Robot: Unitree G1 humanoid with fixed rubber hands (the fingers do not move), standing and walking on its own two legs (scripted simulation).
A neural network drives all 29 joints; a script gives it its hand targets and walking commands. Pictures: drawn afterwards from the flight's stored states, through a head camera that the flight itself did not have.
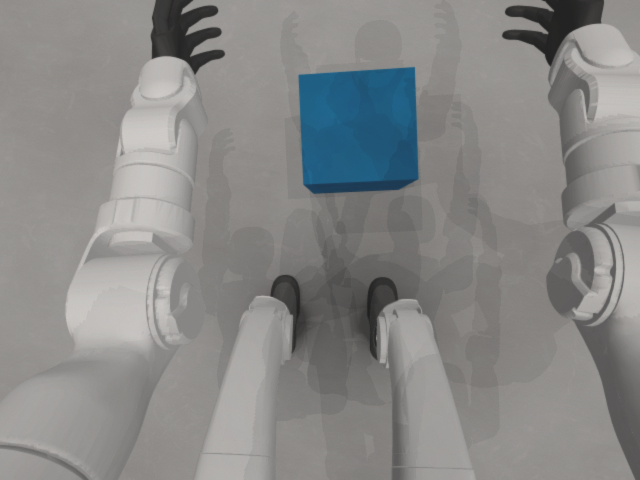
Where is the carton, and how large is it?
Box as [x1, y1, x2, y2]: [299, 67, 418, 193]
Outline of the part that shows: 414,67 299,75 303,184 313,193 398,189 418,178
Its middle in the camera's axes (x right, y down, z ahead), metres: +0.08 -0.20 +0.82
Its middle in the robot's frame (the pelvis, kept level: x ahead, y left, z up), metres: +0.54 -0.03 -0.53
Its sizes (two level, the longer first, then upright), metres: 0.210 0.200 0.250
